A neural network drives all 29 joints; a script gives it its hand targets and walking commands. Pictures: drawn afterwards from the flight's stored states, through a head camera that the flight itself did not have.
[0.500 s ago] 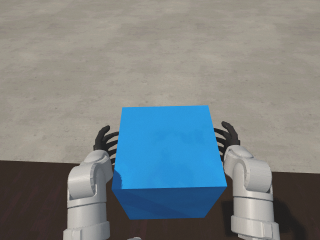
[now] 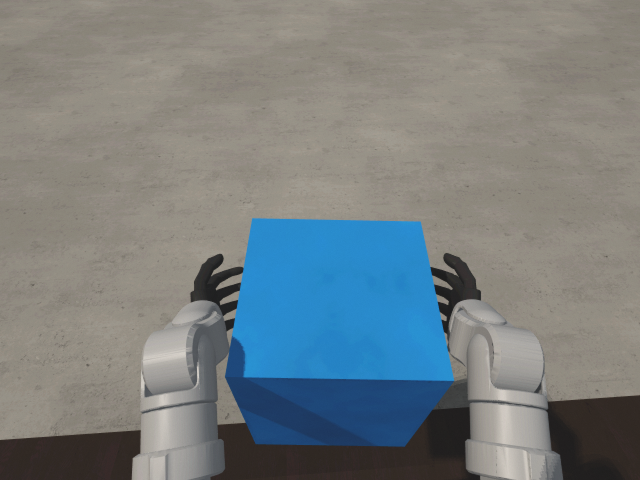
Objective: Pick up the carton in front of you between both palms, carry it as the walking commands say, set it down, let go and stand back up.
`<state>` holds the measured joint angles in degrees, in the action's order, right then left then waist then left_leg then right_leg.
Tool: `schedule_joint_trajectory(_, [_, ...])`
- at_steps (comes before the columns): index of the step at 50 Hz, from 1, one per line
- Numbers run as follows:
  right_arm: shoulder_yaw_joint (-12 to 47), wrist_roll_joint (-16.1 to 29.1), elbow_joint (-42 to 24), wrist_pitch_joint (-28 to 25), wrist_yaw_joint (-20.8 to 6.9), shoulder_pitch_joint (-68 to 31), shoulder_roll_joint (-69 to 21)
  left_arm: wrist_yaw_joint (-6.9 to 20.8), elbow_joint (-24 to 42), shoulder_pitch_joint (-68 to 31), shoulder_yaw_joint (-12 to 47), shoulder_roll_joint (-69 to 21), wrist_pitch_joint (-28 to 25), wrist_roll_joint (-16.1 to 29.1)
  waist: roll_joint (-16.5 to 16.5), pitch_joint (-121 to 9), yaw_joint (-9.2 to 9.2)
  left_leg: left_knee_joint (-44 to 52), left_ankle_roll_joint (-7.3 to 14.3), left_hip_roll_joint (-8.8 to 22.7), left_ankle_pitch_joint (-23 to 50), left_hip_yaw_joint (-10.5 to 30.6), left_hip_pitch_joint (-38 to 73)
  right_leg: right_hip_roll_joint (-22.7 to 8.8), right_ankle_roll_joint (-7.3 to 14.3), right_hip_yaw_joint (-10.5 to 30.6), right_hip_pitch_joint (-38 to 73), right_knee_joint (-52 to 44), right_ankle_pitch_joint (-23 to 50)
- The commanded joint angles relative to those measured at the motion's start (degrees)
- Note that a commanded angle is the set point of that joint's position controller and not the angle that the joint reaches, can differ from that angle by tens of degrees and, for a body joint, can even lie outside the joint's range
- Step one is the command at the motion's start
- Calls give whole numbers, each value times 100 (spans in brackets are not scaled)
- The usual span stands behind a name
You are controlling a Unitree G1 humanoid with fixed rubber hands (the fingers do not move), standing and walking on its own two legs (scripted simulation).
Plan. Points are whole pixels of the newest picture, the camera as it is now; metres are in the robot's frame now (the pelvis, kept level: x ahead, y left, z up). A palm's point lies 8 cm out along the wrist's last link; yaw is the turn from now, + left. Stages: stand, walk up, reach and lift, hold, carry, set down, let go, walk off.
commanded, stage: carry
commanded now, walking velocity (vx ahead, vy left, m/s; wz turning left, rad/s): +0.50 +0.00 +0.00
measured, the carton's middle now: (333, 339) +0.32 -0.01 +0.00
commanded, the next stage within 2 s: none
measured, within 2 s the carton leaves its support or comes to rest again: neither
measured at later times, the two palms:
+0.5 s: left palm (237, 177) +0.60 +0.13 +0.05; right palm (408, 163) +0.63 -0.17 +0.05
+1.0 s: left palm (239, 100) +0.92 +0.16 +0.02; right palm (369, 98) +0.91 -0.15 +0.02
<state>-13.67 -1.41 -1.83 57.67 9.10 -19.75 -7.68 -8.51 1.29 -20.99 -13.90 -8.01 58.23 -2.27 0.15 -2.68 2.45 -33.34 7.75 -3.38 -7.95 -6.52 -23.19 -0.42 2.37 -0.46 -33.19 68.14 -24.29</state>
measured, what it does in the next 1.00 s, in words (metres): goes down: right foot 0.04 m lower, then left foot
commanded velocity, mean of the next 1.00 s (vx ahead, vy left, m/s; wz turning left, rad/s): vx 0.50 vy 0.00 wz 0.00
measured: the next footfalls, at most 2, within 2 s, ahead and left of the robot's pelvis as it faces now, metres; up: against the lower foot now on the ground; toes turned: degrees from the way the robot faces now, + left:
right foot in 0.34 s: +0.37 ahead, -0.08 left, -0.04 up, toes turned -1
left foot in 0.86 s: +0.71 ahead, +0.07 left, -0.05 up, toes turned +5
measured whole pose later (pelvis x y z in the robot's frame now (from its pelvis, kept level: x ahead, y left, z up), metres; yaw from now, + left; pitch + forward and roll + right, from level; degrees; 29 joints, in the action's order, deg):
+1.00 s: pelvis +0.60 +0.01 -0.06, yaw +0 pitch +4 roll +0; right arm -13.1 -3.4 -1.7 57.8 8.7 -21.1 -8.2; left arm -8.5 0.9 -21.7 -13.2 -5.9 58.6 -0.8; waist -0.4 -3.1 1.9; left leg -31.8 6.8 -2.8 -10.1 -7.7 -26.3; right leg 1.5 2.1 -0.8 -24.7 72.5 -24.9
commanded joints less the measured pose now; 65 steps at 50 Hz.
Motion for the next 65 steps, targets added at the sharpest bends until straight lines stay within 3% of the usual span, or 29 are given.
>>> schedule_joint_trajectory(1, [4094, 1551, -932, -378, -350, -3985, -4754, 68, 721, -3363, 3607, -4542, -385, 860, 459, -2280, -11, 1145, 679, 1748, 1823, 2210, 2216, -237, -77, 5, -689, -642, 473])
schedule_joint_trajectory(3, [4141, 1580, -942, -440, -353, -3753, -4655, 42, 817, -3181, 3672, -4435, -458, 828, 512, -2341, 70, 1008, 567, 1677, 2792, 1965, 2646, -230, -95, -88, -968, -1105, 950])
schedule_joint_trajectory(6, [4113, 1553, -1032, -469, -326, -3490, -4432, 3, 1018, -3000, 3724, -4203, -498, 836, 565, -2294, 156, 822, 349, 1469, 3537, 1587, 3071, -177, -50, -170, -1114, -1815, 1771])
schedule_joint_trajectory(12, [3877, 1326, -1022, -288, -182, -3000, -3844, -58, 1238, -2831, 3650, -3624, -294, 885, 543, -1848, 409, 483, 178, 1002, 3422, 1071, 3245, 204, 120, -577, -455, -3817, 3129])
schedule_joint_trajectory(14, [3802, 1248, -919, -175, -129, -2950, -3708, -74, 1139, -2719, 3500, -3399, -166, 820, 616, -1769, 273, 54, 84, 1001, 3398, 963, 2987, 266, 275, -609, 289, -4340, 3362])
schedule_joint_trajectory(16, [3742, 1228, -802, -43, -85, -3027, -3626, -108, 918, -2513, 3271, -3200, -50, 704, 461, -2065, -220, -1160, -182, 867, 3430, 517, 2350, 327, 349, -827, 1931, -4801, 3618])
schedule_joint_trajectory(17, [3697, 1211, -750, 13, -57, -3100, -3576, -121, 850, -2451, 3134, -3109, 1, 637, 77, -2302, -464, -2223, -321, 704, 1993, 358, 1313, -192, 349, -302, 3141, -4461, 4106])
schedule_joint_trajectory(18, [3676, 1188, -695, 84, -23, -3209, -3583, -140, 718, -2381, 2956, -2981, 61, 615, -653, -2547, -431, -3117, -460, 345, -1300, 138, 28, -1377, 379, 1102, 4214, -3514, 6240])
schedule_joint_trajectory(19, [3564, 1209, -554, 142, 4, -3152, -3632, -184, 661, -2709, 2961, -2782, 82, 637, -1827, -3089, -623, -4776, -728, -322, -2780, 551, -1723, -2375, 1666, 3131, 5593, -3728, 5459])
schedule_joint_trajectory(20, [3532, 1154, -723, 149, 46, -3226, -3615, -171, 609, -2564, 3081, -3110, 85, 787, -1353, -3070, -683, -5072, -552, 3, -2560, 821, -2122, -2262, 1810, 3476, 5297, -4128, 3285])
schedule_joint_trajectory(21, [3447, 1101, -704, 148, 63, -3423, -3811, -103, 720, -2819, 3207, -3434, 67, 928, -901, -2693, -687, -4877, -470, 179, -2237, 817, -2218, -1853, 1573, 3084, 4669, -4400, 2472])
schedule_joint_trajectory(22, [3380, 1012, -673, 119, 50, -3533, -4010, -21, 894, -3198, 3394, -3733, 39, 1070, -318, -2435, -581, -4508, -468, 307, -1938, 826, -2123, -1703, 1376, 2775, 4093, -4577, 2229])
schedule_joint_trajectory(23, [3309, 937, -640, 80, 24, -3590, -4134, 54, 1026, -3570, 3593, -4028, 1, 1228, -117, -2189, -502, -4086, -478, 438, -1735, 848, -1942, -1615, 1262, 2450, 3531, -4697, 2385])
schedule_joint_trajectory(26, [3406, 823, -601, -84, -57, -3611, -4445, 253, 1159, -4097, 3975, -4509, -193, 1625, -297, -2157, -422, -3300, -583, 559, -1353, 728, -1604, -1429, 1108, 1893, 3023, -4857, 2659])
schedule_joint_trajectory(30, [3567, 763, -731, -260, -34, -3386, -4399, 315, 1167, -3856, 4108, -4484, -344, 1743, -522, -2307, -583, -2579, -676, 638, -516, 536, -2216, -1278, 971, 1320, 3824, -4539, 4458])
schedule_joint_trajectory(32, [3613, 782, -889, -287, -12, -3316, -4261, 297, 1210, -3679, 4107, -4364, -367, 1749, -575, -2280, -649, -2235, -663, 622, -62, 460, -2413, -1155, 862, 1117, 4143, -4409, 4961])
schedule_joint_trajectory(37, [3597, 761, -1008, -162, 12, -3062, -3857, 204, 1135, -3193, 3940, -3964, -255, 1538, -547, -1883, -822, -732, -578, 342, 756, 63, -2213, -762, 715, 663, 4419, -4250, 5386])
schedule_joint_trajectory(40, [3480, 665, -869, -26, -11, -2905, -3707, 162, 922, -2985, 3797, -3830, -150, 1344, -673, -1622, -880, 388, -389, 142, 1306, -167, -1377, -702, 629, 403, 4255, -4136, 5505])
schedule_joint_trajectory(42, [3343, 571, -707, 40, -20, -2798, -3619, 155, 782, -2987, 3745, -3856, -87, 1256, -787, -1827, -481, 832, -222, -37, 1360, -312, 130, -712, 412, 122, 3780, -3367, 6137])
schedule_joint_trajectory(43, [3268, 504, -600, 56, -22, -2711, -3598, 163, 729, -3064, 3759, -3872, -62, 1226, -620, -2162, -146, 1024, -191, 36, 1635, -326, 1274, -575, 239, -198, 3348, -2498, 5687])
schedule_joint_trajectory(44, [3160, 438, -515, 79, -32, -2590, -3571, 165, 716, -3177, 3759, -3877, -39, 1187, -103, -2613, 42, 617, -140, 937, 2461, 667, 2658, -420, 19, -316, 2284, -1356, 3666])
schedule_joint_trajectory(45, [3085, 406, -441, 81, -16, -2771, -3517, 172, 602, -3121, 3762, -4042, 3, 1183, 1267, -3182, 47, 87, 824, 2600, 3757, 2943, 4457, 258, -249, -173, 368, 263, -180])
schedule_joint_trajectory(46, [3180, 528, -311, 73, -7, -2649, -3640, 151, 626, -3066, 3713, -3941, 7, 1196, 1502, -3340, 154, 716, 1280, 2667, 1799, 4056, 4617, 511, -199, 173, -683, 1338, -885])
schedule_joint_trajectory(47, [3336, 684, -379, 33, -52, -2735, -3933, 123, 679, -3240, 3678, -4093, -14, 1186, 1059, -2971, 161, 1011, 1102, 2394, 785, 3794, 4138, 228, -47, 297, -1070, 1354, -542])
schedule_joint_trajectory(48, [3489, 839, -570, -22, -115, -3106, -4195, 103, 690, -3389, 3567, -4266, -66, 1110, 427, -2686, 152, 1167, 859, 2217, 570, 3383, 3596, 48, 4, 266, -1032, 1105, -196])
schedule_joint_trajectory(49, [3654, 1003, -706, -86, -182, -3461, -4458, 98, 691, -3422, 3491, -4404, -125, 1016, 198, -2459, 92, 1302, 723, 2141, 707, 3030, 3084, -134, 0, 248, -897, 769, 48])
schedule_joint_trajectory(52, [4118, 1463, -979, -297, -358, -4008, -4860, 119, 760, -3399, 3544, -4558, -308, 877, 301, -2374, -24, 1630, 484, 1847, 390, 2341, 2330, -279, -112, 63, -398, 0, 357])
schedule_joint_trajectory(56, [4286, 1664, -1046, -416, -395, -3766, -4703, 55, 905, -3111, 3653, -4356, -434, 765, 497, -2327, 18, 1758, 538, 1816, 1427, 1841, 2778, -379, -294, -193, -779, -1106, 767])
schedule_joint_trajectory(65, [3991, 1171, -1595, 18, -337, -1840, -4041, 164, 1838, -1989, 4237, -4130, -5, 1195, 755, -1685, -40, 1572, 13, 1416, 3490, 638, 3719, -59, -261, -891, -429, -3770, 2277])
